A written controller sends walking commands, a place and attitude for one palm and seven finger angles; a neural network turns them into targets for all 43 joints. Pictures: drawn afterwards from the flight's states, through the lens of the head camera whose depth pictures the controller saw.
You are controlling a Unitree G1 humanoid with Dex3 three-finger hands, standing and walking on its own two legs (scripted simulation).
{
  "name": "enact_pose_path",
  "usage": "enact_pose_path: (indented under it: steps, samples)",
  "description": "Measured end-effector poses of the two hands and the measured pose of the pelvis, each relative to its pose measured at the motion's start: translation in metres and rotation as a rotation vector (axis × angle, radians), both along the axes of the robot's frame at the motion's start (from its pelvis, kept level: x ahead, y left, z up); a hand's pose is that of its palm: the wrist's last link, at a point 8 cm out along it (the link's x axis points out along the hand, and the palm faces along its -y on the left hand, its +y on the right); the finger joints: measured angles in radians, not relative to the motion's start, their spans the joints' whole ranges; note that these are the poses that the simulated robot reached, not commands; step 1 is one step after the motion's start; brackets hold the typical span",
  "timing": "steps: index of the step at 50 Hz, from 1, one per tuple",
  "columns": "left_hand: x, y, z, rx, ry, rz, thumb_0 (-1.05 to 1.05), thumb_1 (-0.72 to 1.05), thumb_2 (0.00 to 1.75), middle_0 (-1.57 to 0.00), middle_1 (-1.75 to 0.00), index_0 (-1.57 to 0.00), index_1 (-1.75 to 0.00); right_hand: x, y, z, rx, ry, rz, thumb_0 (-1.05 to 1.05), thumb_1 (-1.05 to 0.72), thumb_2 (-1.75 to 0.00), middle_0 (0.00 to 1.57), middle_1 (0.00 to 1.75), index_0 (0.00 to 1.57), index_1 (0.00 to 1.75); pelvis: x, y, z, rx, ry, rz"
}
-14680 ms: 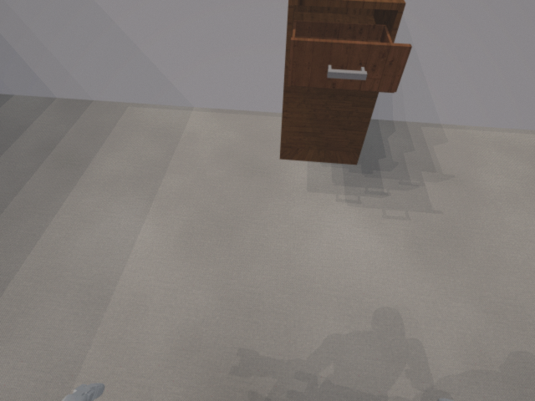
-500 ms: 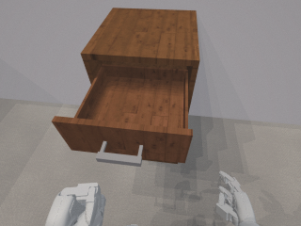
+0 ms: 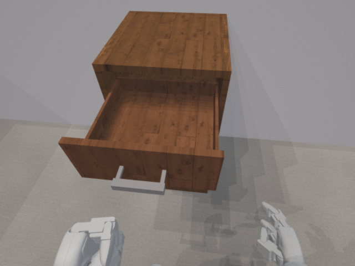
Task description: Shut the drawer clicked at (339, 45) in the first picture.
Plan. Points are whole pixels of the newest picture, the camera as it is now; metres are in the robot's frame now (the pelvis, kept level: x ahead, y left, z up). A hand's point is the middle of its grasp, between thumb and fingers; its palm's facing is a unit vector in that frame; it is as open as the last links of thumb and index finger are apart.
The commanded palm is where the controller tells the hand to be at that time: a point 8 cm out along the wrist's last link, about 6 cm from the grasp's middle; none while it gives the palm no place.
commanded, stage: bring the fist close to the handle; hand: left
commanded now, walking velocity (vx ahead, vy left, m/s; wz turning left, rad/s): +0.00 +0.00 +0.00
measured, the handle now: (140, 179) +0.32 +0.12 +0.00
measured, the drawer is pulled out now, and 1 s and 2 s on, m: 0.30 0.30 0.29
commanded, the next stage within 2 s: push the drawer shut in 1.36 s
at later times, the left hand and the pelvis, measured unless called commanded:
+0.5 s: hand (136, 238) +0.18 +0.09 +0.06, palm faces -0.08 -1.00 +0.02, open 3.3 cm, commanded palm +0.15 +0.14 +0.05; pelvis +0.00 +0.00 -0.02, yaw +0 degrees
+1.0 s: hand (147, 226) +0.21 +0.08 +0.00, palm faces -0.08 -1.00 +0.01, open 3.3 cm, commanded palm +0.19 +0.14 +0.01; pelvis -0.01 +0.00 -0.04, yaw +0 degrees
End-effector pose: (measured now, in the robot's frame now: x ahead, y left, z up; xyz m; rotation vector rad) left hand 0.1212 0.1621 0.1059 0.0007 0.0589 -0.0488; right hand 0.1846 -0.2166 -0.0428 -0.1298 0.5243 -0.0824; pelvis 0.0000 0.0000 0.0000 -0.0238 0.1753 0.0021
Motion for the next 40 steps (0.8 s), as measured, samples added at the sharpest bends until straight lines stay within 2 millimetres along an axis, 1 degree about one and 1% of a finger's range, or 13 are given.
enact_pose_path:
  steps: [6,10,14,21,27,40]
  samples:
    - [-0.001,-0.001,-0.011,-0.018,0.017,0.006,0.02,0.90,0.90,-1.39,-1.60,-1.40,-1.60,0.001,0.002,-0.001,-0.013,0.003,0.019,0.02,-0.91,-0.90,0.21,0.30,0.20,0.30,-0.002,0.001,-0.002,-0.002,0.009,0.006]
    - [0.003,-0.004,-0.020,-0.023,0.012,-0.009,0.02,0.90,0.90,-1.40,-1.60,-1.40,-1.60,0.000,0.001,-0.006,-0.028,0.011,0.031,0.02,-0.91,-0.90,0.21,0.30,0.20,0.30,-0.004,0.001,-0.007,-0.003,0.024,0.007]
    - [0.011,-0.006,-0.029,-0.015,0.000,-0.019,0.02,0.90,0.90,-1.40,-1.60,-1.40,-1.60,-0.002,-0.001,-0.013,-0.035,0.028,0.033,0.02,-0.91,-0.90,0.21,0.30,0.20,0.30,-0.006,0.001,-0.012,-0.004,0.039,0.006]
    - [0.031,-0.012,-0.042,-0.020,-0.010,-0.031,0.02,0.90,0.90,-1.40,-1.60,-1.40,-1.60,-0.010,-0.002,-0.025,-0.038,0.072,0.027,0.02,-0.91,-0.90,0.21,0.30,0.20,0.30,-0.006,0.002,-0.018,-0.002,0.062,0.000]
    - [0.040,-0.017,-0.053,-0.019,0.012,-0.029,0.02,0.91,0.90,-1.39,-1.60,-1.40,-1.60,-0.015,-0.003,-0.033,-0.041,0.108,0.024,0.02,-0.91,-0.90,0.21,0.30,0.20,0.30,-0.004,0.002,-0.020,0.000,0.079,-0.003]
    - [0.057,-0.020,-0.080,-0.011,0.001,-0.020,0.02,0.90,0.90,-1.39,-1.60,-1.40,-1.60,-0.010,-0.007,-0.053,-0.054,0.151,0.044,0.02,-0.91,-0.90,0.21,0.30,0.20,0.30,-0.004,-0.001,-0.033,0.002,0.129,-0.004]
